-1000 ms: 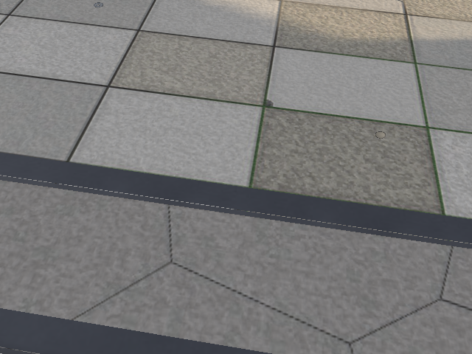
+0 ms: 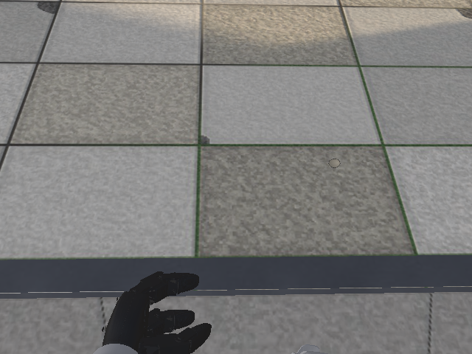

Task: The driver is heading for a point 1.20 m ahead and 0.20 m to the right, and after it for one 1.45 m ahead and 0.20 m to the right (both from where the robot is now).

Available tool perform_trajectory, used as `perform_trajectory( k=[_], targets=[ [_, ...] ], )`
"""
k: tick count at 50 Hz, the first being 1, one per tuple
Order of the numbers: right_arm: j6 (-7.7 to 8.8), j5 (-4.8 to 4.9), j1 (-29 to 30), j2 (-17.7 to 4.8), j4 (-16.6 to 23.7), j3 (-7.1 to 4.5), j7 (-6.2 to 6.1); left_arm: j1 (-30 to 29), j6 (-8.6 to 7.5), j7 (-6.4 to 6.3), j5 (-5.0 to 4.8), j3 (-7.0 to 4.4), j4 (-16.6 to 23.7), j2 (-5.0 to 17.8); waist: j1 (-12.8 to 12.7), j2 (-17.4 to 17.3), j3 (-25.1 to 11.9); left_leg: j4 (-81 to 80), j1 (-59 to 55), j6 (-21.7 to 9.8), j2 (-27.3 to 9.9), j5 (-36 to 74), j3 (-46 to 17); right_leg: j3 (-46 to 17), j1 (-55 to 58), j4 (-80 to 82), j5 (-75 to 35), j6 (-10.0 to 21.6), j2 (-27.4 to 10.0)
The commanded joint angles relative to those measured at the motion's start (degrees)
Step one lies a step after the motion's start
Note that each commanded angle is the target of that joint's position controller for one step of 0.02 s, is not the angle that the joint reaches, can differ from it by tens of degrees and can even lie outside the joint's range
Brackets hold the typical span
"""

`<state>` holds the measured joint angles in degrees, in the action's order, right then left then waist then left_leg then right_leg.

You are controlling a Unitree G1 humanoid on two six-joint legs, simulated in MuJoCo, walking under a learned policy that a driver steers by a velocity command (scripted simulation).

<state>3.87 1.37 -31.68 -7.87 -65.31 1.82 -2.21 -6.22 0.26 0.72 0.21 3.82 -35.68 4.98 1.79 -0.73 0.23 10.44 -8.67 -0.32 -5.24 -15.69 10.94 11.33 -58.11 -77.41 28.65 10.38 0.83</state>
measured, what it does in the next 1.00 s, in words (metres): climbs, turning right: left foot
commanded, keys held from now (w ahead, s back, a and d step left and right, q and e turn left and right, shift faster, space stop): w+e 0.42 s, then w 0.58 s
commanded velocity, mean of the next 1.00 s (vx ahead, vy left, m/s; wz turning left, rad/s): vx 0.49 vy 0.00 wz -0.35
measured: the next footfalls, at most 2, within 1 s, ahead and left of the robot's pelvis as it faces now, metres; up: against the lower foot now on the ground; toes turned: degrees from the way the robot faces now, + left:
left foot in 0.56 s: +0.55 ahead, -0.02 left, +0.16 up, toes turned -19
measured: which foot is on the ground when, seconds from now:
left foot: down 0.00-0.00, up 0.02-0.54, down 0.56-1.00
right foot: down 0.00-0.56, up 0.58-1.00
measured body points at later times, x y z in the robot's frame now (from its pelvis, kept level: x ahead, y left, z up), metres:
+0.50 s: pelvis +0.32 -0.04 +0.15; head +0.37 -0.08 +0.60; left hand +0.34 +0.24 +0.04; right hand +0.54 -0.29 +0.08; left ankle +0.53 +0.01 -0.55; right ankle +0.14 -0.06 -0.58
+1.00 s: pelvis +0.60 -0.12 +0.15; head +0.63 -0.13 +0.60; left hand +0.90 -0.03 +0.07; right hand +0.46 -0.33 +0.02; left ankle +0.52 -0.01 -0.58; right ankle +0.71 -0.28 -0.55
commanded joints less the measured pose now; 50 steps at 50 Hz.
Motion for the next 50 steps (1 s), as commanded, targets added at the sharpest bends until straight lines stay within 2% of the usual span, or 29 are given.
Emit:
perform_trajectory(
  k=[1,2,3,4,5,6,7,8,9,10,11,13,17,20,22,25,26,27,28,29,30,31,32,34,38,41,43,47,50],
  targets=[
    [0.97,0.18,1.69,-17.74,10.23,-4.24,1.50,25.58,-0.29,0.50,0.71,-5.61,-4.69,13.76,-14.30,-9.55,-20.88,49.17,24.15,-5.05,-5.94,81.73,-1.69,-23.75,51.84,23.65,10.02,6.61,1.62],
    [1.81,-1.86,6.54,-12.05,14.26,-3.99,4.30,27.65,0.57,0.07,0.22,-8.19,-7.91,21.29,-11.83,8.48,-21.10,74.53,40.71,-0.61,8.80,6.94,-5.94,-59.95,57.04,48.12,9.98,12.25,-11.63],
    [2.52,-4.07,6.47,-10.25,16.58,-4.49,5.37,22.45,0.88,-0.45,0.26,-9.21,-7.52,21.66,-7.86,6.57,-20.45,89.26,47.82,-2.27,7.05,6.74,-17.07,-72.00,54.78,56.70,12.08,10.72,-13.06],
    [2.26,-3.63,10.15,-8.60,19.69,-4.52,4.43,18.94,-0.10,-0.21,0.13,-9.01,-9.18,19.32,-4.35,2.91,-12.04,94.81,50.99,-2.67,5.49,9.37,-16.88,-65.67,46.75,57.87,12.60,7.86,-12.41],
    [2.41,-3.85,13.77,-6.52,22.55,-3.88,3.23,18.55,-1.49,-0.37,0.80,-8.39,-11.90,15.83,-2.65,-1.23,-2.52,95.42,56.29,-3.85,4.06,7.65,-15.23,-57.23,39.41,56.06,4.44,5.98,-11.40],
    [1.94,-3.98,16.42,-3.97,24.13,-3.16,2.09,18.14,-2.56,-0.61,1.53,-7.86,-13.94,12.27,-0.61,-3.42,1.63,94.86,57.93,-4.76,2.82,5.49,-15.55,-48.02,33.62,52.82,-5.49,4.92,-8.85],
    [1.18,-3.59,14.80,-2.61,25.60,-2.54,1.47,18.18,-3.58,-0.28,2.00,-6.74,-15.06,8.29,1.46,0.33,1.55,99.87,59.28,-5.54,2.97,2.97,-15.36,-43.46,31.42,52.13,-12.70,4.67,-7.88],
    [0.14,-4.38,14.47,-0.70,26.87,-1.56,0.83,18.70,-4.33,0.05,1.60,-6.61,-16.70,7.63,4.03,1.09,1.72,97.89,60.19,-5.86,1.49,3.15,-16.23,-36.14,29.97,50.85,-18.20,3.29,-5.65],
    [-0.81,-4.39,15.04,-1.02,27.51,-1.41,0.53,19.85,-4.98,0.25,1.30,-6.56,-18.02,7.62,4.59,1.10,2.51,96.14,61.90,-6.04,1.63,1.47,-15.83,-31.12,29.08,51.46,-18.58,2.34,-3.88],
    [-1.41,-4.54,15.23,-2.57,28.19,-1.37,0.66,17.28,-5.28,0.17,0.91,-6.97,-15.67,9.55,5.73,-0.64,3.34,81.93,58.15,-4.70,0.10,2.33,-15.41,-26.86,25.82,54.40,-16.36,1.45,-1.85],
    [-1.44,-4.68,17.06,-5.14,28.27,-2.09,0.73,16.71,-5.76,0.24,0.34,-6.69,-14.11,9.86,4.79,-1.79,2.68,75.15,55.15,-3.68,-0.08,7.04,-13.09,-25.29,25.38,56.74,-23.47,0.99,-0.70],
    [-1.62,-5.05,23.61,-6.86,31.38,-2.35,1.61,21.62,-6.70,-0.29,-0.19,-7.36,-13.98,12.63,1.46,0.64,1.31,62.72,53.10,-1.97,0.48,12.49,-9.21,-24.91,28.90,60.29,-37.52,0.64,-0.41],
    [-1.70,-4.04,33.32,-5.40,33.95,-2.13,3.52,33.87,-5.77,-1.94,-0.79,-8.82,-13.55,15.02,-6.00,3.23,-3.00,44.23,55.85,-0.68,3.15,17.84,-7.43,-27.89,51.31,61.87,-49.28,-2.00,-2.66],
    [-1.66,-3.36,40.08,-6.16,36.06,-1.76,4.31,37.65,-4.96,-2.28,-0.08,-9.28,-12.86,15.36,-8.42,5.29,-1.09,34.11,57.87,-0.66,4.99,15.70,-7.26,-30.17,61.79,63.25,-50.88,-1.57,-4.25],
    [-1.34,-3.12,41.84,-7.32,36.72,-1.87,4.73,37.62,-4.75,-2.53,0.37,-9.44,-12.18,15.54,-8.13,6.32,-0.70,28.34,55.36,-1.46,5.67,14.98,-7.65,-31.00,65.44,62.53,-53.00,-1.21,-5.64],
    [-0.66,-2.92,34.53,-9.72,33.81,-2.90,3.91,34.94,-5.25,-2.79,0.34,-9.53,-11.22,16.83,-4.73,6.79,-3.73,19.53,35.28,-3.68,9.43,14.14,-6.78,-28.58,63.22,55.98,-68.51,-4.07,-5.31],
    [-0.33,-2.75,28.81,-11.67,31.89,-3.87,3.12,34.78,-5.54,-2.61,0.78,-9.56,-11.30,17.42,-2.24,7.05,-5.53,18.12,29.29,-4.59,10.34,11.94,-7.22,-28.78,63.89,49.36,-74.04,-4.85,-5.35],
    [0.36,-2.30,20.76,-12.83,29.67,-4.59,2.20,32.92,-5.96,-2.15,0.82,-9.71,-10.87,18.02,2.06,6.85,-8.16,13.88,20.40,-5.90,8.02,15.78,-8.77,-27.85,62.03,40.31,-72.57,-5.39,-4.58],
    [1.02,-3.50,12.53,-14.55,28.22,-5.25,1.05,31.38,-6.40,-1.62,0.61,-9.31,-9.33,16.35,5.53,5.80,-13.04,16.54,6.51,-8.14,0.89,12.70,-14.23,-27.70,52.86,29.14,-58.13,-4.86,-3.16],
    [1.28,-5.73,9.12,-19.07,27.93,-6.41,0.60,40.04,-6.13,-1.61,-1.24,-8.01,-8.07,9.43,0.62,-10.36,-21.05,21.00,-12.44,-16.88,-17.56,23.26,-38.19,-22.13,34.42,8.66,-12.76,-7.48,4.53],
    [0.52,-4.03,9.90,-17.23,27.55,-6.87,1.67,43.77,-5.23,-2.04,-0.66,-8.13,-9.50,13.67,-0.05,-10.62,-24.43,12.99,-10.66,-21.48,-20.11,17.55,-54.88,-18.77,28.52,-1.78,0.83,-7.79,6.82],
    [0.49,-3.17,15.50,-12.82,28.61,-6.14,1.89,37.52,-4.90,-2.08,0.60,-8.32,-9.01,14.63,-1.45,-2.70,-14.44,8.43,-0.45,-19.89,-16.99,10.01,-49.01,-19.87,25.94,-2.98,-6.51,-7.62,3.60],
    [0.83,-3.05,18.29,-9.69,28.49,-5.32,2.01,30.80,-4.93,-1.68,1.09,-8.19,-7.48,14.81,-1.09,2.05,-7.81,6.49,6.88,-17.96,-14.19,10.57,-41.21,-19.58,24.94,-0.78,-9.87,-7.56,2.39],
    [1.79,-2.95,16.29,-9.25,26.21,-5.03,1.88,25.88,-4.22,-0.31,1.52,-8.12,-4.98,14.45,-2.02,1.62,-2.73,4.26,13.79,-15.19,-9.48,19.34,-30.89,-19.26,24.28,2.88,-10.21,-7.58,0.69],
    [3.45,-2.00,11.40,-10.19,22.59,-5.07,2.40,25.41,-2.69,0.86,2.61,-7.12,-4.32,11.73,-3.69,-2.54,-1.75,1.09,14.84,-12.99,-6.12,26.67,-22.82,-15.50,21.84,9.87,-10.59,-8.14,-1.06],
    [3.25,-1.74,9.06,-10.46,21.02,-5.06,2.72,16.98,-2.74,1.48,2.88,-6.29,-1.05,11.01,-2.48,-3.59,1.16,-1.40,16.51,-11.70,-3.43,28.47,-18.20,-11.77,18.79,19.13,-18.35,-9.00,-3.70],
    [2.92,-1.66,7.90,-10.71,20.42,-5.09,2.94,12.22,-2.90,1.80,2.27,-5.42,0.14,9.53,-1.03,-3.92,1.93,-1.73,17.93,-10.21,-1.44,30.16,-15.06,-9.61,21.93,28.96,-23.57,-9.16,-3.68],
    [2.35,-1.62,2.94,-12.51,18.37,-5.46,2.86,4.76,-3.27,1.59,1.43,-4.97,2.02,9.73,1.99,-3.60,2.34,-0.74,12.67,-8.81,-3.73,33.28,-15.16,-7.50,25.20,39.83,-28.34,-8.34,-2.47],
    [1.76,-2.08,2.14,-13.10,17.31,-5.54,2.49,3.62,-3.62,1.14,1.50,-5.48,2.74,11.08,1.54,-3.40,2.44,3.21,7.04,-8.85,-5.95,39.11,-15.62,-7.35,26.86,43.79,-24.24,-6.15,-1.24]
  ],
)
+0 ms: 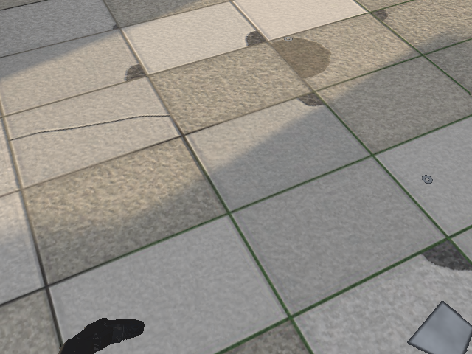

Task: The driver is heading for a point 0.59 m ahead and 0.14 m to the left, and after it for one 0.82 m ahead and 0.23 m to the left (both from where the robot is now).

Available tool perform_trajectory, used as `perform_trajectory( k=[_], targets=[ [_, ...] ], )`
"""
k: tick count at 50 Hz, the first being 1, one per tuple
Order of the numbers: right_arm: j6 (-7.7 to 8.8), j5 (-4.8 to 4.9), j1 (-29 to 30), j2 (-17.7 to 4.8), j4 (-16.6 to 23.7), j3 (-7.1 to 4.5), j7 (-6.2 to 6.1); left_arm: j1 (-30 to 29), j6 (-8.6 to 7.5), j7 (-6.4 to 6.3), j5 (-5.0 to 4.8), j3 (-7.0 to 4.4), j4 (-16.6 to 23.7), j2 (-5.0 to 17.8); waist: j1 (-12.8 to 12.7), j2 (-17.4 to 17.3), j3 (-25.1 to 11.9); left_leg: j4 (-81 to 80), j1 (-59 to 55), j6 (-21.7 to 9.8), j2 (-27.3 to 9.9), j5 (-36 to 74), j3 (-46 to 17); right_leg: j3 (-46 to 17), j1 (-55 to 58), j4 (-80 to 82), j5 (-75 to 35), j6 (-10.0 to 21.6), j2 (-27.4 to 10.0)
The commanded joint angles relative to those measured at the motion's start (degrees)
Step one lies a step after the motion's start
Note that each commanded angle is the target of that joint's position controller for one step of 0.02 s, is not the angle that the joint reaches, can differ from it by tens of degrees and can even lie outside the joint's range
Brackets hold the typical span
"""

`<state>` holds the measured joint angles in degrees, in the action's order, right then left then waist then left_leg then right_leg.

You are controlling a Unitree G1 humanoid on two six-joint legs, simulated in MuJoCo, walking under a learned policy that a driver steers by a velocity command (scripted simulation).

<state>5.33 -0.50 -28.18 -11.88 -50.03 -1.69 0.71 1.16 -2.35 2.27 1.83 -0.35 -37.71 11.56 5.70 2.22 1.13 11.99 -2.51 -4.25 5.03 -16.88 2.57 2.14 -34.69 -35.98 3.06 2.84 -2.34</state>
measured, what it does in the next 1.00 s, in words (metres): walks ahead, turning left: right foot, then left foot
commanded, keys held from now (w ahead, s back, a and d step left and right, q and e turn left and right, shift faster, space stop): w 0.20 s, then w+q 0.80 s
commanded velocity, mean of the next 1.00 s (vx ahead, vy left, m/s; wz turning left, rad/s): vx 0.50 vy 0.00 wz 0.33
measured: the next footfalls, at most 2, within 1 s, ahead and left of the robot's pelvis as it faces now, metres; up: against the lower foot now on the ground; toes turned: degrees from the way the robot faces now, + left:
right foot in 0.08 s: +0.21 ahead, -0.10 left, +0.00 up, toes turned -2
left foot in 0.64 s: +0.47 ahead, +0.12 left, +0.00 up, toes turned +16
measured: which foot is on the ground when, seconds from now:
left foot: down 0.00-0.10, up 0.12-0.62, down 0.64-1.00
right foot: up 0.00-0.06, down 0.08-0.66, up 0.68-1.00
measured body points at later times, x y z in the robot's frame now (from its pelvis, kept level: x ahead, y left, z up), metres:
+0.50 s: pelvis +0.26 -0.01 +0.00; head +0.28 -0.01 +0.45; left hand +0.22 +0.25 -0.13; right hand +0.44 -0.23 -0.11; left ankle +0.40 +0.14 -0.69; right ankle +0.17 -0.09 -0.74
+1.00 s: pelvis +0.52 +0.08 +0.01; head +0.54 +0.11 +0.45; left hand +0.59 +0.38 -0.10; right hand +0.64 -0.17 -0.11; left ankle +0.44 +0.11 -0.74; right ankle +0.73 -0.02 -0.68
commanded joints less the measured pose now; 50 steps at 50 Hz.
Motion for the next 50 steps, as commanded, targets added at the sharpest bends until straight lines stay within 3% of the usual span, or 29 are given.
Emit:
perform_trajectory(
  k=[1,2,3,4,5,6,7,8,10,12,15,21,26,29,30,31,32,33,34,35,36,37,38,40,42,45,50],
  targets=[
    [0.13,-0.25,-0.97,-9.49,1.86,-2.12,-0.67,-1.96,-1.16,-0.71,0.05,-1.60,4.35,4.98,-3.56,-6.64,0.66,4.87,-0.16,-4.46,-16.36,46.46,-6.77,2.21,6.50,3.81,3.94,2.34,3.21],
    [-0.10,-0.17,-0.87,-9.99,1.61,-2.24,-0.86,2.17,-1.38,-1.10,0.35,-2.05,3.10,5.68,-5.41,-6.79,-1.56,10.13,-0.76,-3.89,-16.06,52.21,-6.20,2.62,11.83,5.66,5.72,3.42,4.88],
    [-0.48,0.10,-0.40,-10.15,1.54,-2.20,-1.01,9.81,-1.85,-1.63,0.92,-2.67,0.65,6.63,-9.04,-5.73,-5.63,19.01,1.46,-3.02,-14.52,53.01,-4.32,2.59,21.88,8.99,4.38,5.10,5.78],
    [-0.54,0.45,0.53,-9.43,2.99,-1.93,-1.14,19.19,-2.35,-2.37,2.12,-3.70,-1.36,9.48,-12.93,-4.00,-11.53,31.23,11.14,-2.02,-13.10,39.75,-3.21,-4.87,36.40,8.57,6.19,7.85,-1.48],
    [-0.55,1.50,-1.84,-4.18,5.98,-0.75,-1.00,24.58,-2.41,-2.93,3.25,-4.91,-1.56,14.80,-12.35,6.30,-18.74,51.14,28.20,0.15,-5.50,6.89,1.00,-28.71,50.72,10.71,9.02,13.11,-18.66],
    [-1.06,0.34,-3.61,-7.81,5.56,-1.92,-0.98,24.57,-1.36,-2.66,0.52,-5.25,-2.16,14.45,-11.41,8.13,-19.92,61.11,37.67,0.11,-1.21,-14.04,-3.26,-44.24,50.82,17.13,8.32,17.79,-22.91],
    [-1.50,-0.77,1.07,-8.50,6.16,-2.24,-0.94,20.14,-0.92,-2.47,-0.67,-4.53,-2.21,10.87,-9.55,2.25,-10.43,62.87,42.08,-0.03,-4.78,-9.43,-5.57,-35.59,43.91,18.24,11.46,16.20,-19.39],
    [-1.30,-1.02,4.51,-6.98,7.12,-1.70,-0.49,17.03,-1.30,-2.16,-1.07,-3.75,-2.40,8.12,-8.30,0.44,-4.56,59.83,41.71,0.19,-6.48,-5.68,-5.45,-28.26,36.04,20.68,9.56,14.53,-16.54],
    [-2.17,-1.64,4.32,-5.83,6.72,-1.51,0.12,15.03,-2.06,-2.08,-0.97,-3.13,-3.46,6.10,-4.68,1.19,-1.02,53.36,36.03,1.43,-9.22,-2.86,-4.97,-19.47,26.49,24.55,4.09,10.71,-11.42],
    [-3.37,-1.77,2.90,-4.89,5.55,-1.38,0.85,16.00,-3.14,-2.07,-0.67,-3.16,-4.45,6.09,-3.81,1.41,-1.29,52.46,33.31,2.25,-8.91,-1.01,-4.75,-14.41,23.52,26.92,-0.42,10.09,-10.20],
    [-3.93,-1.35,8.68,-4.93,6.98,-1.68,1.33,18.38,-4.01,-1.99,-0.71,-3.71,-6.31,7.70,-4.36,0.72,1.34,48.75,38.72,2.87,-9.68,5.48,-6.10,-9.19,24.07,30.43,-0.60,9.42,-9.84],
    [-3.89,-1.13,19.35,-3.94,9.48,-1.18,1.78,21.61,-4.13,-2.09,-0.86,-3.77,-8.31,8.23,-7.14,0.65,3.13,35.78,41.84,3.04,-9.39,17.47,-3.71,-0.15,29.04,30.40,-6.98,6.59,-8.61],
    [-3.71,-1.47,27.85,-3.58,13.16,-0.64,2.68,26.17,-3.49,-3.19,-0.52,-3.82,-11.11,9.13,-9.86,0.98,4.59,26.06,42.31,0.42,-8.49,14.76,1.36,3.78,38.61,26.39,-15.94,5.62,-11.04],
    [-3.79,-1.73,25.88,-4.40,13.57,-1.17,2.58,25.16,-2.83,-3.79,-0.31,-4.03,-11.67,10.90,-7.91,2.68,2.24,22.84,35.35,-2.74,-4.28,6.38,5.11,6.69,41.90,17.50,-37.37,4.36,-11.78],
    [-3.76,-1.88,22.61,-5.25,12.90,-1.65,2.33,24.79,-2.46,-3.98,-0.19,-4.24,-11.79,11.89,-6.33,3.47,-0.16,22.27,31.01,-4.10,-2.04,3.29,6.16,7.65,42.55,11.37,-45.62,3.97,-11.90],
    [-3.41,-2.19,16.52,-6.48,11.29,-2.40,2.03,24.72,-1.95,-4.14,-0.17,-4.39,-11.87,12.75,-3.68,3.15,-3.95,19.69,23.68,-5.58,0.13,2.62,6.19,8.85,41.49,1.82,-47.19,3.39,-11.57],
    [-2.91,-2.96,7.31,-8.80,8.58,-3.57,1.49,23.92,-1.71,-4.25,-0.48,-4.26,-11.18,12.75,0.71,1.03,-9.27,16.45,9.75,-7.82,-0.83,4.61,2.61,10.09,33.64,-11.36,-38.29,2.05,-10.34],
    [-2.95,-3.35,1.21,-15.63,8.08,-5.62,0.57,24.45,-2.10,-3.64,-1.81,-3.10,-7.59,8.66,2.07,-8.54,-16.65,15.32,-9.00,-14.13,-16.02,-1.01,-19.60,11.24,13.51,-32.02,-12.85,-0.53,-5.44],
    [-3.34,-1.12,3.14,-18.09,8.89,-6.22,0.55,22.27,-2.59,-2.91,-1.38,-3.33,-4.79,8.61,0.00,-14.43,-20.64,6.76,-16.17,-20.57,-26.46,9.13,-46.76,2.48,-2.36,-46.54,27.03,-2.43,5.48],
    [-3.87,-0.03,4.09,-16.64,8.26,-6.05,0.21,16.48,-2.85,-2.56,-0.49,-3.45,-3.62,9.61,0.72,-6.24,-14.59,6.70,-13.02,-18.80,-23.69,11.63,-38.00,-4.84,-8.27,-47.04,21.85,-1.85,1.20],
    [-3.93,0.06,6.65,-13.83,7.75,-5.27,-0.23,15.03,-3.54,-2.31,-1.03,-2.84,-3.01,8.51,-1.20,-4.05,-7.51,5.74,-4.71,-16.75,-22.05,15.67,-30.68,-4.34,-8.15,-42.95,17.34,-1.77,-1.02],
    [-3.86,-0.06,9.05,-11.38,7.72,-4.51,-0.34,15.49,-3.58,-2.26,-0.81,-2.83,-3.46,8.26,-3.89,-1.34,-3.21,4.35,2.53,-13.85,-18.82,20.02,-25.64,-4.12,-5.17,-37.22,15.76,-1.88,-2.79],
    [-3.61,0.28,10.87,-9.98,7.77,-4.00,-0.46,16.00,-2.65,-2.23,0.22,-2.84,-3.32,8.23,-5.99,-1.79,-1.34,3.39,7.63,-12.38,-16.03,23.51,-22.12,-4.23,-2.20,-33.91,15.74,-2.65,-3.61],
    [-2.67,0.52,11.63,-9.42,8.22,-3.67,-0.20,18.04,-0.51,-1.81,1.26,-2.77,-3.70,7.68,-7.62,-3.47,-2.27,2.01,11.71,-12.02,-13.24,26.88,-18.84,-3.47,1.58,-30.91,15.25,-3.96,-3.57],
    [-2.07,0.50,10.11,-10.96,7.62,-4.06,-0.05,16.31,0.47,-1.52,1.22,-2.68,-2.87,7.12,-7.67,-3.87,-1.88,0.71,13.25,-12.03,-11.76,26.85,-17.53,-2.65,0.46,-27.17,12.55,-5.00,-3.44],
    [-2.06,0.47,6.63,-11.52,6.80,-4.24,-0.16,8.56,0.61,-1.43,1.01,-2.57,-0.33,7.12,-5.32,-4.96,0.49,-0.51,12.64,-10.74,-10.54,23.95,-18.06,-2.27,-3.67,-18.88,5.76,-6.07,-3.48],
    [-2.22,0.29,1.41,-12.20,5.99,-4.55,-0.50,-1.45,0.03,-1.00,0.39,-1.94,2.62,6.86,-1.20,-5.89,0.77,2.33,6.32,-9.14,-10.42,25.41,-20.40,-2.76,-5.23,-6.37,-1.60,-5.86,-1.16]
  ],
)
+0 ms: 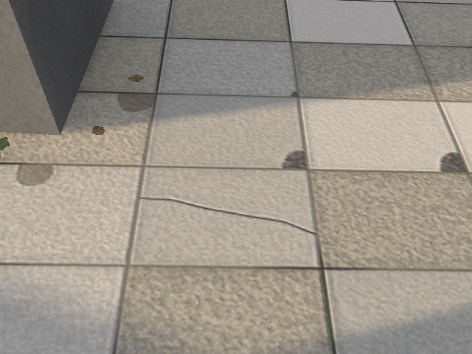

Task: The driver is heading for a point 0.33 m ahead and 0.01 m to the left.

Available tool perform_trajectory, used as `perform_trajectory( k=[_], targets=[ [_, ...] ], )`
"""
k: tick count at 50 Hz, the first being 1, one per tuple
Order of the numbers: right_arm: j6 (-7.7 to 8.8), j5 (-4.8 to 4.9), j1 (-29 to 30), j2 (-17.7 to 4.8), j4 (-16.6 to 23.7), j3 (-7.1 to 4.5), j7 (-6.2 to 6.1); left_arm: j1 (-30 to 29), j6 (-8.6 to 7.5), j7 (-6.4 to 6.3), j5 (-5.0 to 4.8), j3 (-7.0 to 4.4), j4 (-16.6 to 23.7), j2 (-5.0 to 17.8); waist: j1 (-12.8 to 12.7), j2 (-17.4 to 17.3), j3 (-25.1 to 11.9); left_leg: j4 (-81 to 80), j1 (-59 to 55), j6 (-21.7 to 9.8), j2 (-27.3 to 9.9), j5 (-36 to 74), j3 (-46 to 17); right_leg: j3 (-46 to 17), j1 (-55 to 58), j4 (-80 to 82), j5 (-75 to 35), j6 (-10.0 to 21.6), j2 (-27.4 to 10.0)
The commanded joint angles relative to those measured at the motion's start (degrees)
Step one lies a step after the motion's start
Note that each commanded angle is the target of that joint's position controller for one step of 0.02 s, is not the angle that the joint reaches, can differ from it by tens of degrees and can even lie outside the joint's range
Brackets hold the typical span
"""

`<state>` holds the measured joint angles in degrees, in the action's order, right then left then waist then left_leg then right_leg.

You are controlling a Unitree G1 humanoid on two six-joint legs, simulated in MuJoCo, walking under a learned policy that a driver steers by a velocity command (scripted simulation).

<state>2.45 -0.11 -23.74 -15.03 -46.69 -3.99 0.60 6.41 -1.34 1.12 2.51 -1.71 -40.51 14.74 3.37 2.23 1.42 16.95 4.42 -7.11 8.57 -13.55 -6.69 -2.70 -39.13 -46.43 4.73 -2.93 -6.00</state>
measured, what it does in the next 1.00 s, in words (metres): walks ahead: right foot, then left foot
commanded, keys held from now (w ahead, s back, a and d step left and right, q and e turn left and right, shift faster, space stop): w+q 0.14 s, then no key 0.86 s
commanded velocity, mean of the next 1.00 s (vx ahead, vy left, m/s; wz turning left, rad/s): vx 0.19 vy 0.00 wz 0.22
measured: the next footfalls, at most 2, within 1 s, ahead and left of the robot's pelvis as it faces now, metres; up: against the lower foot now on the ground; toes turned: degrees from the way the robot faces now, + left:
right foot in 0.16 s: +0.28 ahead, -0.12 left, +0.00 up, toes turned +8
left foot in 0.60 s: +0.29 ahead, +0.09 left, +0.00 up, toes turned +9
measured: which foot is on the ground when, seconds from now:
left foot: down 0.00-0.16, up 0.18-0.58, down 0.60-1.00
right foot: up 0.00-0.14, down 0.16-1.00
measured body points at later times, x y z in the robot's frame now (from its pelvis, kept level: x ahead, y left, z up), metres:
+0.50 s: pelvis +0.21 -0.04 +0.00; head +0.25 -0.05 +0.45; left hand +0.21 +0.22 -0.12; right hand +0.39 -0.26 -0.12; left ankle +0.25 +0.09 -0.70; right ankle +0.24 -0.13 -0.74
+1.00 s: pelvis +0.25 -0.01 +0.00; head +0.25 +0.00 +0.45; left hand +0.22 +0.24 -0.15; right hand +0.37 -0.24 -0.14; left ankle +0.25 +0.08 -0.74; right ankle +0.24 -0.13 -0.74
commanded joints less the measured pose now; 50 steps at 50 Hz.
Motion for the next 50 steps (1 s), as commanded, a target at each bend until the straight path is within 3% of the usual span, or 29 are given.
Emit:
perform_trajectory(
  k=[1,4,6,7,8,9,10,11,12,13,15,18,22,26,28,29,30,31,32,33,34,36,37,40,50],
  targets=[
    [0.60,-0.30,-3.78,-9.22,2.60,-2.29,-0.54,-8.30,-1.21,0.23,-0.43,-0.46,6.04,3.79,1.70,-5.92,0.59,-1.64,-1.83,-6.25,-14.26,23.35,-11.85,2.09,-0.63,5.97,-3.25,0.12,3.12],
    [0.54,-0.81,-3.62,-10.16,3.09,-2.50,-1.14,-9.58,-1.99,0.24,-0.87,-0.45,7.29,4.85,1.35,-6.50,0.59,1.50,-3.51,-5.06,-15.66,26.45,-14.80,1.14,3.84,11.45,-1.51,1.43,4.66],
    [0.62,-0.97,-0.06,-11.16,4.08,-2.70,-1.28,-3.65,-2.45,-0.24,-1.11,-0.99,5.89,6.38,-2.06,-7.16,-0.49,5.18,-0.24,-2.78,-15.39,30.33,-15.55,1.17,14.88,15.39,2.50,3.00,6.42],
    [0.83,-0.88,1.31,-11.53,4.35,-2.73,-1.01,2.62,-2.83,-0.83,-1.07,-1.62,3.97,7.63,-5.01,-6.19,-3.24,11.38,1.62,-1.50,-13.49,34.73,-14.83,2.13,23.89,17.48,3.89,4.01,8.03],
    [1.20,-0.33,1.45,-10.18,4.09,-2.35,-0.57,10.08,-3.71,-1.63,-0.26,-2.35,2.29,9.57,-8.71,-2.74,-7.45,23.28,4.87,0.31,-9.37,33.77,-10.92,-0.04,34.61,20.27,1.64,5.93,4.64],
    [1.54,0.24,-0.65,-5.23,5.72,-0.96,-0.57,18.90,-4.08,-2.72,1.02,-3.06,2.35,13.74,-10.56,4.23,-16.90,40.28,11.53,1.95,-5.76,13.28,-5.24,-14.44,47.35,20.10,1.92,8.95,-10.72],
    [1.09,1.53,-9.05,-3.63,6.50,-0.75,-0.96,15.39,-3.29,-2.58,0.95,-3.99,2.86,17.60,-4.70,16.98,-20.55,53.22,25.59,3.86,2.67,-21.33,-0.03,-39.34,53.48,25.75,-10.62,17.42,-21.68],
    [-0.03,-0.80,-8.13,-7.55,3.68,-1.17,-1.66,12.34,-2.75,-2.13,-0.82,-3.22,3.44,11.85,-3.63,5.41,-14.87,57.56,28.25,3.68,-2.74,-17.31,-1.41,-36.90,47.01,24.57,-13.00,18.05,-19.59],
    [-0.40,-1.25,-3.72,-7.40,3.57,-1.22,-1.29,9.50,-2.86,-1.84,-1.47,-1.85,3.45,6.83,-3.66,0.40,-8.74,56.78,27.31,4.30,-3.67,-13.62,-0.84,-26.42,40.31,24.41,-19.85,17.22,-16.33],
    [-0.67,-1.30,-1.01,-6.36,3.99,-1.00,-1.01,8.29,-3.00,-1.53,-1.34,-1.05,2.85,4.42,-3.24,-1.29,-5.97,54.38,26.67,4.90,-4.96,-11.92,-0.44,-18.50,36.30,25.03,-27.33,15.76,-13.25],
    [-1.86,-1.84,0.18,-5.01,4.18,-0.70,-0.15,8.64,-3.65,-1.47,-1.72,-0.73,1.07,4.08,-2.41,3.87,-4.35,50.26,24.35,5.99,-5.77,-10.36,0.24,-9.44,32.18,26.82,-36.35,13.90,-8.94],
    [-2.68,-1.44,0.32,-4.15,3.91,-0.38,0.30,9.12,-4.40,-1.17,-1.64,-0.99,-0.66,5.61,-1.05,4.50,-6.62,46.58,21.97,6.86,-4.09,-7.27,0.49,-4.62,30.93,27.80,-43.34,14.71,-7.98],
    [-3.27,-1.60,5.12,-1.90,4.32,1.17,0.51,7.58,-3.53,-1.10,-1.55,-0.61,-1.93,5.44,-0.99,5.49,-6.29,31.53,16.82,7.28,-6.18,-1.47,3.99,1.46,27.14,28.68,-38.24,13.48,-5.36],
    [-3.23,-1.27,9.47,-2.01,4.28,2.02,0.05,10.99,-2.24,-0.82,-1.70,-1.06,-4.24,6.83,-3.51,6.19,-5.85,20.92,11.20,6.92,-6.95,1.23,6.87,0.06,27.08,27.19,-28.78,13.45,-5.82],
    [-2.54,-1.43,9.28,-1.55,3.64,2.36,-0.36,10.36,-1.40,-1.11,-2.18,-0.99,-4.71,6.69,-2.52,4.25,-4.67,11.70,6.12,5.69,-7.08,4.93,7.40,-1.08,25.13,24.78,-17.97,11.99,-5.46],
    [-2.06,-1.79,9.68,-2.22,3.51,2.42,-0.68,11.15,-1.09,-1.36,-2.02,-0.76,-5.11,5.94,-2.34,1.87,-3.94,5.69,2.63,4.99,-8.30,8.63,5.28,-1.52,23.28,23.39,-10.26,9.74,-4.23],
    [-1.58,-2.23,8.74,-4.74,3.38,2.08,-1.28,12.92,-0.99,-1.47,-1.47,-0.27,-4.87,4.24,-3.12,-2.88,-5.32,4.18,-2.12,4.04,-15.25,16.11,-2.02,-0.69,20.78,20.71,-0.23,7.16,-2.18],
    [-1.49,-2.02,9.51,-8.00,3.86,1.72,-1.82,17.80,-0.84,-1.40,-1.34,0.18,-4.79,1.59,-6.86,-11.14,-5.59,4.60,-3.79,0.67,-24.19,29.49,-10.61,2.98,18.55,17.68,16.50,5.19,3.17],
    [-1.80,-0.35,11.19,-5.64,3.50,2.14,-2.10,18.61,0.53,-2.05,-2.21,0.79,-7.10,0.58,-5.37,-12.46,-5.98,2.48,4.46,-3.76,-25.05,21.56,-11.31,3.97,24.75,19.22,18.72,4.72,4.62],
    [-1.82,-0.38,14.07,-3.90,3.85,2.66,-1.96,16.94,1.25,-2.35,-2.12,0.55,-7.44,2.02,-5.93,-10.91,-2.49,0.67,9.28,-2.24,-21.58,13.19,-10.04,3.52,27.49,20.78,15.90,4.46,4.80],
    [-1.85,-0.58,15.80,-2.93,3.72,3.05,-1.90,14.97,1.47,-2.31,-1.80,0.22,-7.56,2.88,-5.86,-10.53,-1.31,0.31,11.02,-0.03,-18.48,7.88,-7.87,3.27,29.11,22.30,12.56,4.35,4.79],
    [-1.80,-0.55,14.08,-3.13,2.10,3.04,-2.19,14.38,1.52,-2.03,-1.55,-0.08,-8.34,4.06,-5.32,-10.13,-0.11,0.18,11.55,2.31,-15.27,4.75,-5.11,1.89,30.36,24.27,8.39,4.01,2.94],
    [-1.74,-0.37,13.04,-3.41,1.25,2.83,-2.20,14.84,1.33,-2.00,-1.63,-0.04,-9.39,3.90,-4.89,-7.76,0.46,0.70,9.96,2.72,-14.38,5.64,-4.03,1.50,29.21,24.69,7.36,4.07,2.44],
    [-1.33,-0.22,11.34,-3.19,-0.92,2.65,-2.31,14.45,0.89,-2.35,-1.86,0.11,-11.38,2.83,-4.24,-3.78,-0.58,3.02,5.91,2.42,-14.19,12.78,-3.00,1.00,28.95,26.05,5.40,3.94,1.84],
    [-1.45,-0.23,10.36,-2.73,-7.44,2.50,-2.69,13.20,1.53,-3.05,-1.83,0.13,-17.09,1.89,-4.09,-2.35,0.22,2.28,5.86,2.53,-13.39,13.03,-1.81,0.52,31.23,27.12,4.44,4.42,1.00]
  ],
)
